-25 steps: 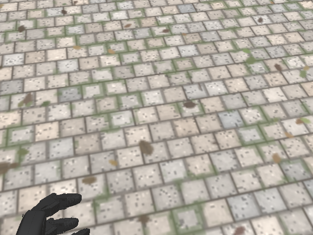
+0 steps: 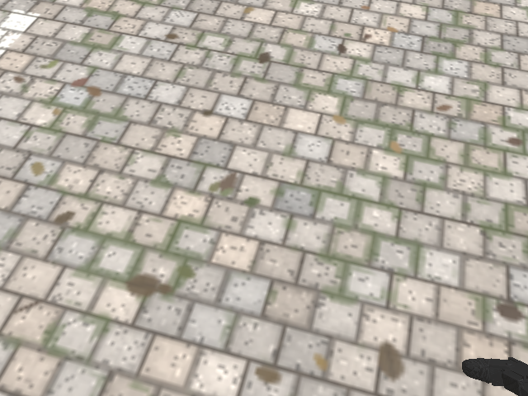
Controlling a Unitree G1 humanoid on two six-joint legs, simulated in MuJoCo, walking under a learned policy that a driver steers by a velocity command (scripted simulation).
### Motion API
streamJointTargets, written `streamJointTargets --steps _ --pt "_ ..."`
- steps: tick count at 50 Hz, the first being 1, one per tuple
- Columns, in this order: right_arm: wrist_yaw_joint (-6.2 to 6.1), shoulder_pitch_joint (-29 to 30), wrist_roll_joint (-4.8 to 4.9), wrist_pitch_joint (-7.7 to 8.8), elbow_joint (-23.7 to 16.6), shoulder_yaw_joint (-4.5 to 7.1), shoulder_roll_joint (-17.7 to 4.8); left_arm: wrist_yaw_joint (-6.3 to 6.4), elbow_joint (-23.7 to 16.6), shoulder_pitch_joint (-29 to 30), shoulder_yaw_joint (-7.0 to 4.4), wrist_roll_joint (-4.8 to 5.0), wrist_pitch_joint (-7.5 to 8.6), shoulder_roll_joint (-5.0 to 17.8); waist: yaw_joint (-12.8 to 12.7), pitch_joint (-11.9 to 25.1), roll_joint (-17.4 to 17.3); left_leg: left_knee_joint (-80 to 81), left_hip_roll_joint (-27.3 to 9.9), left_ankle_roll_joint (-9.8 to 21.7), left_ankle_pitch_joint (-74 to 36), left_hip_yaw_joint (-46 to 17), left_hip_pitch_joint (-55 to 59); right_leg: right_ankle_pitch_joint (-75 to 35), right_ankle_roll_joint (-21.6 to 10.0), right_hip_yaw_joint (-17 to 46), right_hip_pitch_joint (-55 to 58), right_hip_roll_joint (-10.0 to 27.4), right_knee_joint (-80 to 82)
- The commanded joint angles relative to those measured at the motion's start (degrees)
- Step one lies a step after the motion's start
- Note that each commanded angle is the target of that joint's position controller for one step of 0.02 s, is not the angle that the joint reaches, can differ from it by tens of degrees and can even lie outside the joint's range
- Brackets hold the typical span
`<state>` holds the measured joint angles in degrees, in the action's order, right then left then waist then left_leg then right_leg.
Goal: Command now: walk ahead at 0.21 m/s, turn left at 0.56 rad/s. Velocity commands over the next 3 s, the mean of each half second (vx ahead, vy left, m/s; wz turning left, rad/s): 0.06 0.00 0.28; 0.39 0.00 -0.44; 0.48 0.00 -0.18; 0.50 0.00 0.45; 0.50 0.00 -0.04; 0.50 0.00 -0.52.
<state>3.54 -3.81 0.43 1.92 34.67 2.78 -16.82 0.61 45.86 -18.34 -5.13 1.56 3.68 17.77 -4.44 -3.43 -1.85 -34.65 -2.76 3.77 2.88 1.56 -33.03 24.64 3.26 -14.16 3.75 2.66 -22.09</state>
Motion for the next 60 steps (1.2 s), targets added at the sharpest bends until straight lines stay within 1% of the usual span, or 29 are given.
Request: streamJointTargets --steps 1,2,3,4,6,7,9,15,18,20,22,26,27,28,29,30,33,35,39,42,44,46,47,48,49,50,52,54,60 --pt "-1.73 -19.4 -0.26 -0.18 0.3 6.24 -15.0 0.56 -6.0 1.9 -1.06 -0.73 0.41 7.0 12.0 13.8 -3.7 3.8 -0.6 6.1 -27.7 -5.9 37.3 -29.1 -1.6 1.8 -20.9 4.2 -35.8" --pt "-2.31 -14.3 -2.17 -0.12 -2.7 5.81 -20.4 -0.33 -7.4 -6.4 1.33 -3.30 0.93 0.8 3.7 23.5 -16.6 1.5 -18.6 19.5 -51.9 -34.1 53.1 19.8 2.4 9.1 -40.3 -5.3 -59.2" --pt "-1.62 -13.9 -1.96 -0.19 -5.3 5.05 -16.7 -0.64 -6.1 -2.6 0.60 -2.06 1.03 7.5 9.3 34.2 -6.2 6.2 -20.1 21.2 -47.9 -38.0 52.0 17.1 1.7 20.2 -38.9 -4.2 -63.3" --pt "-1.34 -10.6 -1.38 -0.12 -4.9 4.29 -13.9 -0.34 -7.4 3.1 0.23 -0.54 0.39 8.9 8.9 26.8 -2.4 7.4 -16.8 18.1 -42.0 -30.0 46.2 11.8 0.7 20.1 -41.4 -2.0 -61.1" --pt "-2.02 -6.4 0.55 -0.86 -4.4 3.37 -10.0 1.51 -7.0 5.0 0.47 -1.60 -1.35 7.7 5.7 14.7 1.0 9.7 -11.3 13.0 -30.4 -22.5 30.7 4.3 0.9 19.1 -41.6 0.9 -53.5" --pt "-2.32 -5.2 -0.05 -1.26 -4.6 3.23 -9.9 1.70 -6.8 3.9 0.25 -1.48 -2.45 8.2 3.9 13.0 -0.5 11.6 -10.0 12.4 -27.9 -21.2 23.9 2.5 1.0 19.5 -37.4 1.1 -51.9" --pt "-2.70 -3.5 -1.22 -1.45 -4.8 3.31 -10.4 2.00 -5.8 1.9 0.38 -1.80 -3.61 7.2 2.5 13.1 -1.9 12.7 -9.4 12.5 -31.0 -19.3 18.0 0.8 1.7 18.9 -33.3 -0.4 -50.7" --pt "-4.92 -2.8 -1.62 -2.64 -2.7 1.62 -8.6 3.78 -5.2 3.7 0.70 -1.34 -5.72 5.8 3.3 15.0 -3.1 12.0 -9.8 11.6 -30.0 -17.1 18.6 -2.6 3.5 19.1 -35.4 -2.6 -51.9" --pt "-5.20 -0.6 -1.71 -2.65 -1.4 -0.49 -3.7 2.58 -5.1 2.6 1.35 -1.17 -5.72 3.7 2.2 14.3 -5.5 16.7 -5.5 8.1 12.6 -14.5 16.0 -8.7 3.0 18.1 -30.9 0.7 -39.3" --pt "-4.97 -2.1 -1.96 -2.41 0.4 0.56 -6.7 1.51 -6.1 5.2 1.92 -1.42 -4.90 3.4 4.7 10.4 -10.7 19.5 -5.9 7.8 25.3 -15.7 14.2 -6.2 2.2 14.9 -27.0 0.2 -30.7" --pt "-4.72 -4.8 -1.85 -2.35 1.8 1.51 -9.2 0.93 -6.4 5.5 1.71 -0.80 -4.07 5.0 6.5 8.4 -10.1 19.9 -8.5 8.5 29.7 -18.1 15.3 -1.0 0.3 12.9 -25.0 -0.8 -25.0" --pt "-4.64 -3.4 0.73 -1.92 3.0 1.52 -7.9 0.22 -2.2 -2.3 2.05 -0.71 -3.11 2.7 3.0 2.2 -4.3 15.8 -7.0 5.0 35.7 -14.9 10.6 -3.4 -6.9 9.7 -15.9 -2.8 -4.5" --pt "-4.47 -2.0 0.60 -1.40 2.3 0.93 -5.1 0.02 -0.8 -6.2 2.18 -1.29 -2.61 2.6 2.2 1.6 1.5 5.4 -3.3 2.2 31.9 -10.3 5.4 0.7 -9.5 19.0 -11.7 1.9 0.2" --pt "-3.71 -1.6 -0.52 -0.46 1.2 -0.10 -0.3 0.15 -0.4 -10.3 2.14 -1.08 -2.24 4.4 2.9 2.8 13.6 -15.0 3.4 -2.7 28.6 -0.5 -4.2 2.0 -13.7 36.3 -6.0 13.0 5.3" --pt "-3.29 3.8 1.21 1.43 -2.0 1.30 -4.8 -0.72 -1.0 -10.0 -0.34 -2.11 -1.52 12.7 0.8 -4.7 18.8 -16.7 6.9 -2.9 28.9 -1.5 -16.6 12.1 -21.2 55.9 -9.0 19.2 15.1" --pt "-3.30 6.5 2.48 2.80 -2.0 2.23 -7.4 -0.44 -2.1 -7.1 -0.13 -3.06 -0.45 10.8 1.1 -8.1 13.0 -19.9 3.0 -2.6 22.7 -5.6 -18.0 12.6 -20.2 53.5 -9.6 18.6 16.3" --pt "-2.74 6.7 0.07 3.78 -0.3 2.38 -5.7 0.71 -1.9 -6.9 0.91 -1.02 0.09 6.2 1.1 -4.6 9.6 -16.3 1.4 -3.9 10.4 -5.1 -17.0 -1.6 -15.3 40.2 -3.2 12.3 13.9" --pt "-2.00 7.5 -0.16 4.11 -0.2 1.93 -2.9 1.17 -1.5 -9.1 1.46 -0.81 -0.04 3.7 0.8 -1.8 9.2 -11.7 2.7 -4.9 4.2 -3.7 -12.2 -11.1 -14.0 34.3 -2.6 9.1 12.9" --pt "-1.13 11.6 0.47 4.35 -1.2 1.30 -0.8 1.65 -1.9 -11.2 0.40 -0.53 -0.87 5.6 -1.0 -1.4 10.1 -0.5 4.9 -6.4 -0.1 -2.0 -2.9 -15.7 -13.5 30.1 -7.5 6.7 11.2" --pt "-0.79 12.8 1.02 4.64 -2.0 1.58 -2.1 1.66 -2.1 -11.6 -0.29 0.16 -1.46 6.9 -1.2 -1.6 11.1 4.4 5.2 -6.4 1.4 -2.2 3.1 -14.9 -13.5 32.7 -10.0 7.6 9.3" --pt "-0.99 10.1 1.40 4.95 -1.8 2.33 -4.2 1.60 -2.6 -10.0 -0.85 0.43 -1.69 8.0 0.8 -0.7 12.7 6.2 4.9 -5.5 3.1 -2.9 8.1 -18.3 -12.6 35.2 -10.2 9.1 7.2" --pt "-1.89 0.5 1.20 5.22 0.6 3.92 -7.5 1.48 -3.9 -7.2 -0.81 0.14 -1.77 7.5 6.1 4.3 12.6 9.9 5.1 -2.8 3.6 -2.3 21.5 -30.6 -10.3 33.5 -11.8 6.4 -1.8" --pt "-2.54 -9.0 0.52 5.34 2.2 4.91 -10.3 1.20 -5.4 -5.6 -0.13 -0.65 -1.65 5.3 10.6 12.2 9.8 8.7 -0.9 0.4 4.4 -7.3 36.3 -29.6 -8.3 30.9 -18.0 2.9 -15.3" --pt "-3.09 -18.4 -1.09 4.72 3.6 6.04 -15.5 1.30 -7.7 -9.1 1.44 -0.58 -1.04 -0.5 11.4 24.1 -5.8 10.2 -15.9 7.6 16.3 -29.2 58.8 -11.2 -4.3 24.1 -36.6 -4.9 -36.6" --pt "-2.51 -17.7 -1.20 4.51 4.2 4.95 -12.6 1.37 -8.0 -12.4 1.55 0.82 -0.29 0.6 9.0 25.3 -17.9 18.8 -21.9 11.3 25.3 -46.9 57.4 8.5 -3.9 25.0 -44.8 -4.7 -48.1" --pt "-2.74 -13.6 -0.62 4.25 3.9 3.57 -7.7 1.14 -7.3 -8.6 0.10 1.79 -0.34 5.6 8.6 14.9 -11.3 19.9 -20.2 9.6 28.2 -39.8 48.9 4.4 -4.1 24.7 -48.7 -0.9 -52.6" --pt "-3.00 -9.5 -0.61 3.70 4.9 2.63 -4.5 0.79 -8.0 -1.7 0.09 0.43 -0.48 5.1 7.2 5.3 -2.7 21.3 -14.7 7.3 16.0 -24.1 34.5 -3.3 -4.5 21.7 -46.0 2.8 -49.8" --pt "-2.84 -7.9 -1.37 4.07 6.0 2.23 -3.2 0.18 -8.0 -1.2 0.23 0.15 -0.92 2.9 5.1 2.8 -4.4 24.3 -11.4 7.0 9.4 -16.6 27.4 -6.3 -4.7 21.5 -41.9 4.4 -46.3" --pt "-2.64 -8.5 0.20 4.82 9.0 3.10 -6.6 -1.25 -11.0 7.3 2.10 -1.09 -0.36 0.1 4.9 -0.2 -1.4 28.1 -10.4 9.1 -2.8 -6.2 24.6 -17.6 -3.6 18.3 -41.9 4.7 -26.9"
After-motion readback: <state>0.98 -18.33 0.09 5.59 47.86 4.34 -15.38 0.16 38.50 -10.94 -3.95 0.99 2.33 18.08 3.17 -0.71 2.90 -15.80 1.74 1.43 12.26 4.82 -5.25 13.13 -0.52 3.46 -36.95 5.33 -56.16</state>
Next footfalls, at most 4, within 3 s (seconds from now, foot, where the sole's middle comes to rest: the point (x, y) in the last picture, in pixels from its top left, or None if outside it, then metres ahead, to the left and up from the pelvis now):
0.02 left None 0.20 0.10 -0.76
0.54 right None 0.12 -0.13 -0.76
0.94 left None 0.41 0.11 -0.76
1.40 right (379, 325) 0.63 -0.23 -0.76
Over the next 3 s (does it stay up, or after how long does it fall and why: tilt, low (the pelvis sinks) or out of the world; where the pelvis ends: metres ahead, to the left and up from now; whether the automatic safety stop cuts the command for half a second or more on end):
stays up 1.44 -0.11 0.01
